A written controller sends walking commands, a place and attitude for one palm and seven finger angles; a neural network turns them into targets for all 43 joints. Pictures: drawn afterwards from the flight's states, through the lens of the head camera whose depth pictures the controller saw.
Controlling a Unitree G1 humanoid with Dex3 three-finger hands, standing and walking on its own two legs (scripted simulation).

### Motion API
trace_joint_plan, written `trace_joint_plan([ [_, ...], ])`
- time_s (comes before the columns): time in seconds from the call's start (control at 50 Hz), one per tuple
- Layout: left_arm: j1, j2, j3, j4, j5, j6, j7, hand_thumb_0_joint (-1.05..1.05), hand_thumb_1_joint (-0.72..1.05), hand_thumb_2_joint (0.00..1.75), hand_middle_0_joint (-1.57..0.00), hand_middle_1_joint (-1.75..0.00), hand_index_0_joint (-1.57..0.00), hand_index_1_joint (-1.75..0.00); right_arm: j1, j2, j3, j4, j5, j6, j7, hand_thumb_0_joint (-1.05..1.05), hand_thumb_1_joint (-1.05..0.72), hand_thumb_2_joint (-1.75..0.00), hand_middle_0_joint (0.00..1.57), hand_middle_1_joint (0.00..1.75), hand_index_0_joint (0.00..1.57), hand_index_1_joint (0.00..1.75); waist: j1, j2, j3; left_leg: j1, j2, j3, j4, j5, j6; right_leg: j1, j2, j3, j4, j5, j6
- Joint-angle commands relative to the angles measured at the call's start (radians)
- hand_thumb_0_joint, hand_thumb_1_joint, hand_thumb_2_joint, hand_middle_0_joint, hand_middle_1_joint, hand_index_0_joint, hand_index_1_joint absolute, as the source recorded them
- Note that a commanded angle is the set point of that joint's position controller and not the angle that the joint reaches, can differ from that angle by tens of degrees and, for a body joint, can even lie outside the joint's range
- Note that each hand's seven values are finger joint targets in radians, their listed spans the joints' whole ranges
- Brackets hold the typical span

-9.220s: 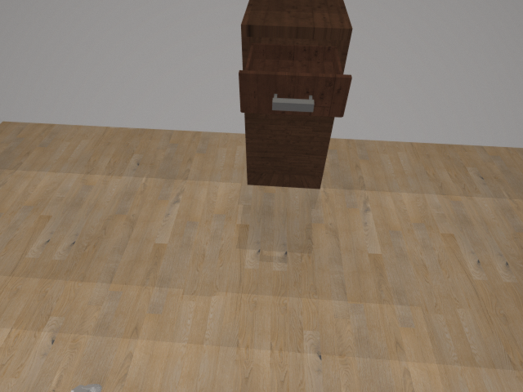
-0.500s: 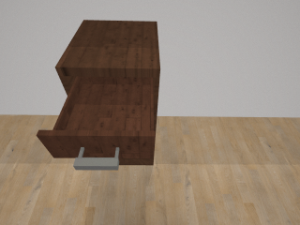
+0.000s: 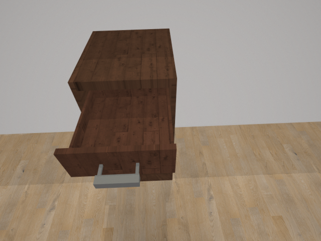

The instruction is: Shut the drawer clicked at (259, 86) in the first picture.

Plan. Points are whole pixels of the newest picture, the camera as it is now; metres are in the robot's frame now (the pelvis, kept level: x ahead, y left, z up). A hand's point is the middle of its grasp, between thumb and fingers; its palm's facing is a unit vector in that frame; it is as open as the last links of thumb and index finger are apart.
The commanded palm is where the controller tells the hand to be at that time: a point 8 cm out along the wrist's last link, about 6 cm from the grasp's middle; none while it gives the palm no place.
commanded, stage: look again from close up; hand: left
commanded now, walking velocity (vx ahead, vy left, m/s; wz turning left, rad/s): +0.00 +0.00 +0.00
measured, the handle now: (118, 173) +0.32 +0.15 -0.06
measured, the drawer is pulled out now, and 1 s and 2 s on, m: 0.28 0.26 0.26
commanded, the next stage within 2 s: raise the hand and make a fist in 0.52 s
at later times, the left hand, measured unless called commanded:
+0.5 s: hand out of the picture +0.04 +0.15 -0.17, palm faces +0.02 -0.98 -0.21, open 7.3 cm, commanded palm none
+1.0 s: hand (118, 228) +0.16 +0.12 -0.03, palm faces +0.14 -0.99 -0.02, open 6.3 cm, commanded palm +0.13 +0.18 -0.04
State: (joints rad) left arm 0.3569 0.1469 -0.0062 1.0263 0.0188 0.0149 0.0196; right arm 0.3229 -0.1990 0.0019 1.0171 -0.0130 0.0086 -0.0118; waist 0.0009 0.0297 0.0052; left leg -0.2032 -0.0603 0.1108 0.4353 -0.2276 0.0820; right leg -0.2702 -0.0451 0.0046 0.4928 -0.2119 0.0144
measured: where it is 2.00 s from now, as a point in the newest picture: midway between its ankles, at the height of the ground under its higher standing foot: outside the picture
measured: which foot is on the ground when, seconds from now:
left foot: down 0.00-1.00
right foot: down 0.00-1.00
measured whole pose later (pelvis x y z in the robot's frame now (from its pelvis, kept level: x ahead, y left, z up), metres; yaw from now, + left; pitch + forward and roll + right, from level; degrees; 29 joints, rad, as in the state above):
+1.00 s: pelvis +0.01 -0.06 -0.08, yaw +3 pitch +12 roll +0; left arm 0.56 0.13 0.07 0.03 -0.20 -0.64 -0.19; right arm 0.13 -0.28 -0.09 0.56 0.00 -0.32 -0.01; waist 0.03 -0.03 -0.16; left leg -0.78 0.01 0.02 1.08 -0.51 0.00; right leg -0.80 -0.01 -0.09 1.08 -0.50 -0.07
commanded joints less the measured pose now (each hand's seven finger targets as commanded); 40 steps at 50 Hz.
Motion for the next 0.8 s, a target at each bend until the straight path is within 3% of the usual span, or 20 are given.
trace_joint_plan([
  [0.0, 0.018, 0.100, 0.014, -0.026, -0.001, -0.030, 0.014, 0.00, 0.90, 0.90, -0.20, -0.30, -0.20, -0.30, 0.011, -0.093, -0.011, -0.032, 0.001, -0.035, -0.004, 0.00, -0.90, -0.90, 0.20, 0.30, 0.20, 0.30, 0.004, -0.024, 0.055, -0.069, 0.170, -0.210, -0.183, -0.115, -0.025, 0.027, -0.043, 0.062, -0.076, -0.006, -0.056],
  [0.1, 0.008, 0.094, 0.010, 0.003, -0.007, -0.035, 0.019, 0.00, 0.90, 0.90, -0.20, -0.30, -0.20, -0.30, 0.038, -0.075, -0.001, 0.015, 0.003, -0.044, -0.010, 0.00, -0.90, -0.90, 0.20, 0.30, 0.20, 0.30, 0.000, -0.022, 0.033, -0.014, 0.165, -0.177, -0.138, 0.074, -0.030, 0.059, -0.055, 0.062, -0.079, 0.081, -0.056],
  [0.18, 0.001, 0.094, 0.007, 0.023, -0.010, -0.035, 0.022, 0.00, 0.90, 0.90, -0.20, -0.30, -0.20, -0.30, 0.048, -0.064, 0.003, 0.045, 0.004, -0.045, -0.014, 0.00, -0.90, -0.90, 0.20, 0.30, 0.20, 0.30, 0.000, -0.017, 0.046, 0.004, 0.166, -0.163, -0.122, 0.132, -0.032, 0.065, -0.057, 0.061, -0.087, 0.109, -0.056],
  [0.28, -0.010, 0.091, 0.004, 0.033, -0.010, -0.034, 0.023, 0.00, 0.90, 0.90, -0.20, -0.30, -0.20, -0.30, 0.051, -0.054, 0.005, 0.065, 0.005, -0.041, -0.015, 0.00, -0.90, -0.90, 0.20, 0.30, 0.20, 0.30, -0.004, -0.031, 0.081, 0.003, 0.167, -0.160, -0.126, 0.113, -0.036, 0.057, -0.058, 0.065, -0.105, 0.104, -0.057],
  [0.42, -0.007, 0.093, 0.006, 0.034, -0.009, -0.040, 0.024, 0.00, 0.90, 0.90, -0.20, -0.30, -0.20, -0.30, 0.052, -0.050, 0.004, 0.078, 0.005, -0.043, -0.017, 0.00, -0.90, -0.90, 0.20, 0.30, 0.20, 0.30, -0.008, -0.055, 0.047, 0.043, 0.166, -0.146, -0.109, 0.150, -0.041, 0.078, -0.062, 0.070, -0.113, 0.167, -0.059],
  [0.58, -0.003, 0.095, 0.004, 0.040, -0.010, -0.039, 0.023, 0.00, 0.90, 0.90, -0.20, -0.30, -0.20, -0.30, 0.039, -0.048, 0.006, 0.087, 0.006, -0.042, -0.020, 0.00, -0.90, -0.90, 0.20, 0.30, 0.20, 0.30, -0.006, -0.021, 0.067, 0.054, 0.169, -0.144, -0.114, 0.167, -0.043, 0.075, -0.060, 0.070, -0.126, 0.170, -0.061],
  [0.6, 0.068, 0.131, 0.012, 0.082, 0.003, -0.061, 0.061, 0.00, 0.90, 0.90, -0.20, -0.30, -0.20, -0.30, -0.066, -0.073, -0.003, 0.014, 0.013, -0.049, -0.010, 0.00, -0.90, -0.90, 0.20, 0.30, 0.20, 0.30, 0.037, -0.184, 0.106, -0.075, 0.186, -0.109, 0.096, 0.170, -0.074, 0.086, -0.116, 0.088, -0.102, 0.536, -0.024],
  [0.62, -0.679, 0.352, 0.153, -1.421, -0.201, -0.282, 0.045, 0.00, 0.90, 0.90, -0.22, -0.32, -0.22, -0.32, -0.052, -0.247, -0.036, -0.339, 0.061, -0.186, -0.059, 0.00, -0.90, -0.90, 0.20, 0.30, 0.20, 0.30, -0.086, 0.024, -0.394, 0.183, 0.059, -0.123, -0.031, 0.235, -0.050, 0.165, -0.012, 0.049, -0.031, 0.366, -0.043],
  [0.64, -0.242, 0.261, 0.117, -1.196, -0.122, -0.238, 0.085, 0.00, 0.90, 0.90, -0.24, -0.34, -0.24, -0.34, -0.156, -0.162, -0.019, -0.298, 0.043, -0.268, -0.089, 0.00, -0.90, -0.90, 0.20, 0.30, 0.20, 0.30, 0.015, 0.232, -0.381, 0.225, 0.085, -0.093, -0.027, 0.346, -0.053, 0.135, 0.037, 0.020, 0.003, 0.174, -0.069],
  [0.66, 0.030, 0.046, -0.011, -1.046, -0.156, -0.108, 0.120, 0.00, 0.90, 0.90, -0.26, -0.37, -0.26, -0.37, -0.152, -0.134, -0.029, -0.295, 0.052, -0.301, -0.077, 0.00, -0.90, -0.90, 0.20, 0.30, 0.20, 0.30, -0.018, 0.217, -0.218, 0.102, 0.100, -0.121, -0.032, 0.318, -0.100, 0.023, 0.031, -0.058, 0.013, 0.036, -0.054],
  [0.68, -0.012, 0.005, -0.015, -1.041, -0.179, -0.105, 0.106, 0.00, 0.90, 0.90, -0.28, -0.39, -0.28, -0.39, -0.111, -0.156, -0.023, -0.272, 0.058, -0.308, -0.071, 0.00, -0.90, -0.90, 0.20, 0.30, 0.20, 0.30, -0.043, 0.071, -0.082, 0.019, 0.093, -0.133, -0.009, 0.186, -0.087, -0.039, 0.034, -0.085, 0.011, 0.014, -0.041],
  [0.7, -0.062, 0.028, 0.002, -1.080, -0.187, -0.154, 0.089, 0.00, 0.90, 0.90, -0.30, -0.41, -0.30, -0.41, -0.142, -0.175, -0.037, -0.335, 0.051, -0.328, -0.066, 0.00, -0.90, -0.90, 0.20, 0.30, 0.20, 0.30, -0.060, 0.005, 0.025, -0.069, 0.077, -0.150, 0.033, 0.067, -0.071, -0.111, 0.036, -0.093, 0.001, -0.026, -0.037],
  [0.72, -0.044, 0.060, 0.050, -1.049, -0.186, -0.212, 0.069, 0.00, 0.90, 0.90, -0.32, -0.43, -0.32, -0.43, -0.135, -0.190, -0.052, -0.358, 0.032, -0.341, -0.061, 0.00, -0.90, -0.90, 0.20, 0.30, 0.20, 0.30, -0.070, -0.096, 0.009, -0.128, 0.063, -0.148, 0.087, -0.005, -0.062, -0.173, 0.037, -0.099, 0.015, -0.084, -0.032],
  [0.74, 0.077, 0.025, 0.064, -0.957, -0.199, -0.273, 0.034, 0.00, 0.90, 0.90, -0.34, -0.45, -0.34, -0.45, -0.146, -0.180, -0.061, -0.385, 0.019, -0.347, -0.053, 0.00, -0.90, -0.90, 0.20, 0.30, 0.20, 0.30, -0.044, -0.197, 0.021, -0.211, 0.058, -0.143, 0.140, -0.061, -0.064, -0.241, 0.041, -0.105, 0.047, -0.163, -0.029],
  [0.76, 0.184, 0.010, 0.083, -0.917, -0.208, -0.346, -0.009, 0.00, 0.90, 0.90, -0.36, -0.47, -0.36, -0.47, -0.166, -0.172, -0.069, -0.423, 0.019, -0.354, -0.040, 0.00, -0.90, -0.90, 0.20, 0.30, 0.20, 0.30, 0.000, -0.187, -0.009, -0.261, 0.048, -0.127, 0.190, -0.068, -0.072, -0.256, 0.037, -0.095, 0.090, -0.192, -0.038],
  [0.78, 0.260, -0.036, 0.058, -0.893, -0.219, -0.423, -0.063, 0.00, 0.90, 0.90, -0.38, -0.50, -0.38, -0.50, -0.179, -0.161, -0.070, -0.456, 0.013, -0.362, -0.024, 0.00, -0.90, -0.90, 0.20, 0.30, 0.20, 0.30, 0.022, -0.232, -0.054, -0.325, 0.042, -0.116, 0.247, -0.074, -0.078, -0.291, 0.040, -0.096, 0.158, -0.203, -0.040],
])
